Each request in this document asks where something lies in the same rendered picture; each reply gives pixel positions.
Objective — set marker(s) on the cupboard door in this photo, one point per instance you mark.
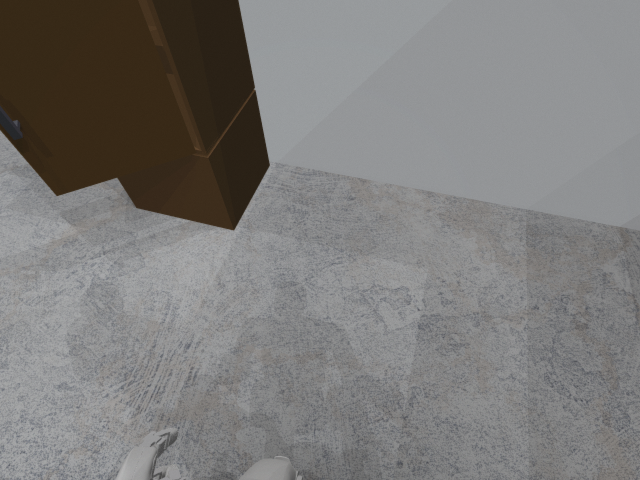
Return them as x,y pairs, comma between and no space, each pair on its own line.
86,82

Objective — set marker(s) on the robot left shin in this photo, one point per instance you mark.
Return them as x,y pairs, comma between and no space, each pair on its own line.
283,458

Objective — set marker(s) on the handle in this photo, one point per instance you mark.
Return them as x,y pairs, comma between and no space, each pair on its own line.
12,127

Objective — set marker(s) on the left robot thigh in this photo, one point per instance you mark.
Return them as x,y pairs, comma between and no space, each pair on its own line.
271,469

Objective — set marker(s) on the left robot hand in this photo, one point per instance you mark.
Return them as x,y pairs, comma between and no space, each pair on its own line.
140,462

